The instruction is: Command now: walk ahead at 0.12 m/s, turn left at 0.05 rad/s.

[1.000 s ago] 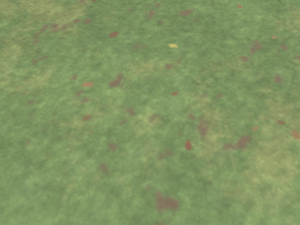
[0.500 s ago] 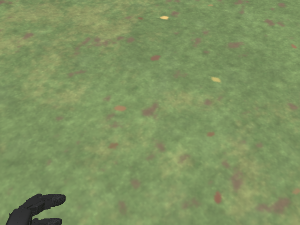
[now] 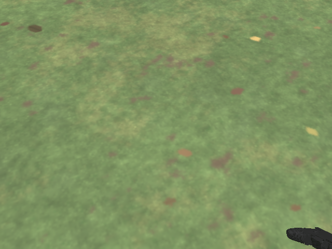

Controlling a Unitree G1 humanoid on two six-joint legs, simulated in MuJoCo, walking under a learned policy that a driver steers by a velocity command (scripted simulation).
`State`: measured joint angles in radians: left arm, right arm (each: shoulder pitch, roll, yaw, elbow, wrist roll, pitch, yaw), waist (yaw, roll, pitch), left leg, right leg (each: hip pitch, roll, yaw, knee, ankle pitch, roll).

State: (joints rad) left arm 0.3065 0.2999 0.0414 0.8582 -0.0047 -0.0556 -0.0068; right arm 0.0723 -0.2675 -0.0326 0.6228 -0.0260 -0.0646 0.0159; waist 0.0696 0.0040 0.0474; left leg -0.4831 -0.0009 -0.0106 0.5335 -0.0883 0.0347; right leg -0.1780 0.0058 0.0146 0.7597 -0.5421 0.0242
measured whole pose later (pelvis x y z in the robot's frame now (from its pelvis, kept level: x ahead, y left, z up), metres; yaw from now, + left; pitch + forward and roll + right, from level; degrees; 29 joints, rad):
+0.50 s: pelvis +0.09 -0.02 +0.01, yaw +0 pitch -1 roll +1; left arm 0.21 0.24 0.01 0.87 0.01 -0.02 0.02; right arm 0.18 -0.24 -0.04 0.84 -0.01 -0.01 -0.01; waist 0.00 0.00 0.03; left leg -0.28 -0.01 0.00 0.53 -0.24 0.00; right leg -0.21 -0.03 0.00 0.57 -0.34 0.01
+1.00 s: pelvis +0.10 -0.03 +0.01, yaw +0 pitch -2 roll +0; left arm 0.21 0.24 0.01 0.99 0.01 -0.01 0.02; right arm 0.13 -0.24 -0.05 1.05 0.00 0.02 -0.04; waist 0.00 0.00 0.04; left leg -0.21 0.02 -0.02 0.48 -0.24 -0.03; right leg -0.13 0.00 -0.02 0.49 -0.33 -0.01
